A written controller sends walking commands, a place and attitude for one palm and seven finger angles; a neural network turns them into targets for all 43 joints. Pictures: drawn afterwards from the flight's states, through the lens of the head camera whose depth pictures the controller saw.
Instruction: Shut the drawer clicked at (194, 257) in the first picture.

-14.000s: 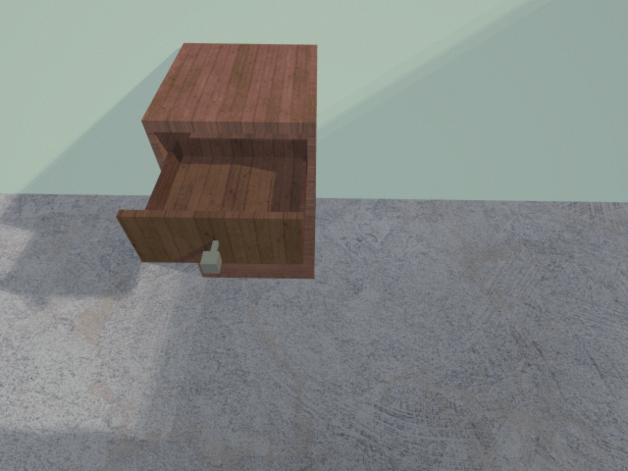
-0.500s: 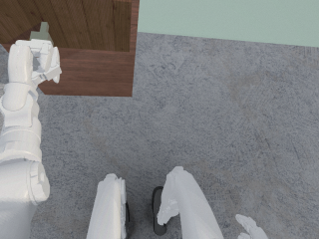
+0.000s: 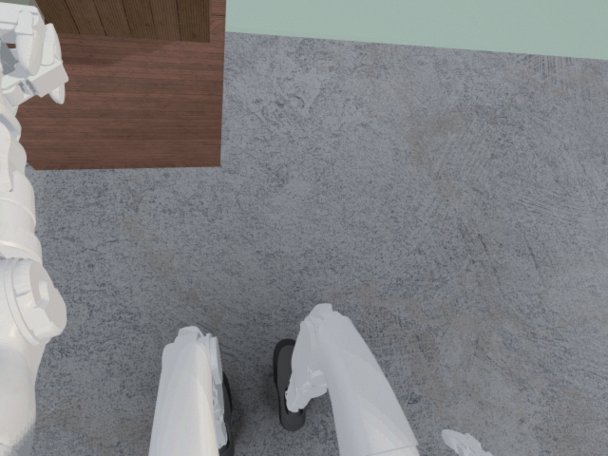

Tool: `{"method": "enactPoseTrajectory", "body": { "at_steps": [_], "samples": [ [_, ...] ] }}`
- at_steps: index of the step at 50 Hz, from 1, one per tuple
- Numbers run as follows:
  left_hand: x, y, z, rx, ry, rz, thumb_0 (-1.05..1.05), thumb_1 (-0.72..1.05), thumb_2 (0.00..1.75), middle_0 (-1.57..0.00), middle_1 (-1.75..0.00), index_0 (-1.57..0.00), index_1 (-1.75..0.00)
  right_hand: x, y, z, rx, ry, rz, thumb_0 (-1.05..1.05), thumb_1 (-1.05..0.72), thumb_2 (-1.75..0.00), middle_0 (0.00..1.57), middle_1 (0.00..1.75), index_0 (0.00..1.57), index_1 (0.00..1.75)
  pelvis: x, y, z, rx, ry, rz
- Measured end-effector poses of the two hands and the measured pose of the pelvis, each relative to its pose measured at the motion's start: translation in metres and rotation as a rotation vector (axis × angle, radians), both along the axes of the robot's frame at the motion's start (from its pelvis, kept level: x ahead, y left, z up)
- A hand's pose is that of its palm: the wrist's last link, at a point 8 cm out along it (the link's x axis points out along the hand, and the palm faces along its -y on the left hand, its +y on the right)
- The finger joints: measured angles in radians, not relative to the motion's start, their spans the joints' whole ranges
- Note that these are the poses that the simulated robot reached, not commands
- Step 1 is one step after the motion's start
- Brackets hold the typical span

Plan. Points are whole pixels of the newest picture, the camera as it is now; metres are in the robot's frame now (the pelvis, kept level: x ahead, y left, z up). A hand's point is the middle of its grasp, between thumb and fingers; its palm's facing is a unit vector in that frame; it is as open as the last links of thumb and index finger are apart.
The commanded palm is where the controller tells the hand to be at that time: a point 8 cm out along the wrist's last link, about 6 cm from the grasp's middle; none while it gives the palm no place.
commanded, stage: push the drawer shut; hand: left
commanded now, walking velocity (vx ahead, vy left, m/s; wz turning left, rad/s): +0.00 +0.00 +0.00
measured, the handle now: (19, 2) +0.62 +0.27 +0.03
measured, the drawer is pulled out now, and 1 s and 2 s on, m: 0.05 0.00 0.00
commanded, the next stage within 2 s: pull the fist back off the drawer in 0.56 s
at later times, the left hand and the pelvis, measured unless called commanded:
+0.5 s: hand (57, 28) +0.60 +0.23 +0.02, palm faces +0.04 -1.00 -0.06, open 3.5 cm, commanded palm +0.64 +0.22 +0.03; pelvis +0.00 +0.00 -0.01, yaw -1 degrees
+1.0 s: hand (56, 28) +0.60 +0.23 +0.02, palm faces +0.04 -1.00 -0.07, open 3.5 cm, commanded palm +0.61 +0.21 +0.03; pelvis -0.03 +0.00 -0.02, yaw -2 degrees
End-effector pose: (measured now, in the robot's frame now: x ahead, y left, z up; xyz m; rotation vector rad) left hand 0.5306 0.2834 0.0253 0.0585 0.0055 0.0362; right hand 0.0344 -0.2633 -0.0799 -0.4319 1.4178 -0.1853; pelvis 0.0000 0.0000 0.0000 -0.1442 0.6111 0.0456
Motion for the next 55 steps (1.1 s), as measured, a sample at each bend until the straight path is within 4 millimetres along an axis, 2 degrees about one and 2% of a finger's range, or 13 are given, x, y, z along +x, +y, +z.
{"method": "enactPoseTrajectory", "body": {
  "at_steps": [21,43,55],
  "samples": [
    [0.045,0.002,0.0,0.001,0.002,0.013,0.01,0.77,0.86,-1.4,-1.6,-1.57,-1.6,-0.036,0.004,0.005,-0.03,0.101,-0.058,0.0,-0.9,-0.9,0.2,0.3,0.21,0.3,-0.002,0.0,-0.009,-0.023,0.039,-0.006],
    [0.045,0.002,0.001,0.007,0.014,0.004,0.01,0.78,0.83,-1.4,-1.6,-1.57,-1.6,-0.072,0.009,0.003,-0.047,0.104,-0.08,0.0,-0.9,-0.9,0.2,0.3,0.21,0.3,-0.024,-0.002,-0.021,-0.028,0.033,-0.014],
    [0.045,0.002,0.001,0.003,0.01,0.008,0.02,0.78,0.82,-1.4,-1.6,-1.57,-1.6,-0.082,0.017,0.004,-0.013,0.146,-0.113,0.0,-0.9,-0.9,0.2,0.3,0.21,0.3,-0.021,0.002,-0.018,-0.028,0.032,-0.024]
  ]
}}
